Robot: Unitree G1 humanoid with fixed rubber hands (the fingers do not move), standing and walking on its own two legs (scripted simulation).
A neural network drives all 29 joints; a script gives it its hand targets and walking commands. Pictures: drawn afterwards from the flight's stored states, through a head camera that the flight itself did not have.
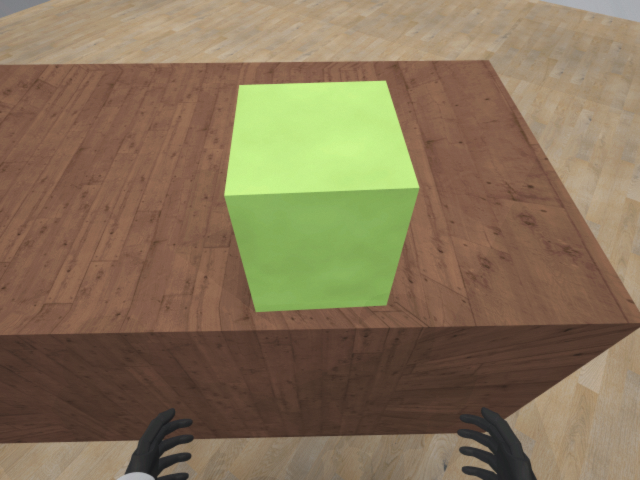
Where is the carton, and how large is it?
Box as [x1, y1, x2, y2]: [224, 81, 418, 311]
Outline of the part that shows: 385,81 239,85 224,196 256,311 386,304 416,198 418,185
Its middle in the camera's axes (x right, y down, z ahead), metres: +0.00 -0.05 +0.56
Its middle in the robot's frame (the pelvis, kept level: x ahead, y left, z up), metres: +0.47 +0.04 +0.06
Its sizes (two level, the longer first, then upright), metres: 0.210 0.200 0.250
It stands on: a pedestal, 0.72 m high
